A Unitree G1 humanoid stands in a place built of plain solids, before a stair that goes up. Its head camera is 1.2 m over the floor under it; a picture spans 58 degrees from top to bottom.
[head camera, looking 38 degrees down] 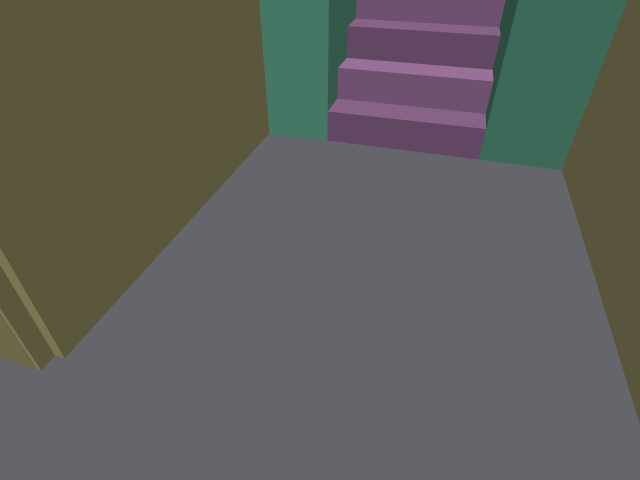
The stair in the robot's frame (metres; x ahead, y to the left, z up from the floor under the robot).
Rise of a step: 0.19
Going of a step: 0.23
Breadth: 0.94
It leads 16 degrees to the right of straight ahead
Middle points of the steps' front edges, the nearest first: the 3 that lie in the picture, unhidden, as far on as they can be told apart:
2.43 -0.49 0.19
2.66 -0.56 0.39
2.88 -0.62 0.58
